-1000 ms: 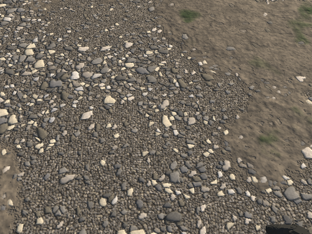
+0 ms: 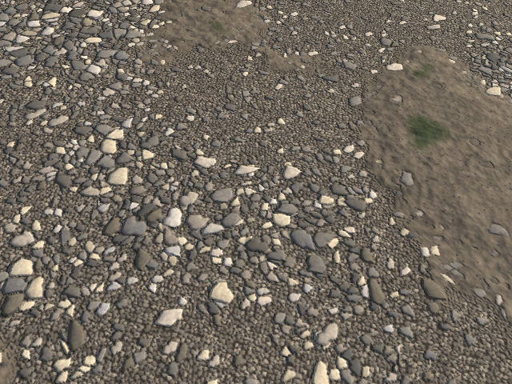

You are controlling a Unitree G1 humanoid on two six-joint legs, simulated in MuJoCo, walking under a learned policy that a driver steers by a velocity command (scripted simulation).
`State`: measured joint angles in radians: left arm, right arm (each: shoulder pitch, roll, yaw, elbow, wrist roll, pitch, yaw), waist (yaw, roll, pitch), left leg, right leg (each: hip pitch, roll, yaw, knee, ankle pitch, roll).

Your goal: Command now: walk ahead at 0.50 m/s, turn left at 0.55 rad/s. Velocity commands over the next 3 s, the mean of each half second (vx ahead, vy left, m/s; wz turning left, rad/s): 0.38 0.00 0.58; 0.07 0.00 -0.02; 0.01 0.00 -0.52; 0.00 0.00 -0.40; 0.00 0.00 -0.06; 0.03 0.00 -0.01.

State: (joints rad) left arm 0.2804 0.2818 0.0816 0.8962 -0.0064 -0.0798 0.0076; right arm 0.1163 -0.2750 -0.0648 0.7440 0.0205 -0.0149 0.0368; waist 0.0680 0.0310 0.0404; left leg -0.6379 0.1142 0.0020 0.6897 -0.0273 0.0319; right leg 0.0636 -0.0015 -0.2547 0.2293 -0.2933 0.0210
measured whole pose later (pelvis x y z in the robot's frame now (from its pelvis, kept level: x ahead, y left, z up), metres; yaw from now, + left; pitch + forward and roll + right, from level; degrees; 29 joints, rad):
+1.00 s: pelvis +0.35 +0.08 +0.00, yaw +14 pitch +1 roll +0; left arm 0.16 0.32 0.08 0.77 -0.02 0.02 0.00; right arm 0.20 -0.27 -0.07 0.73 -0.03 0.01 -0.05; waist 0.01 -0.03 0.05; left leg -0.24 0.00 -0.03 0.50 -0.28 0.00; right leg -0.47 0.08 0.08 0.85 -0.45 0.02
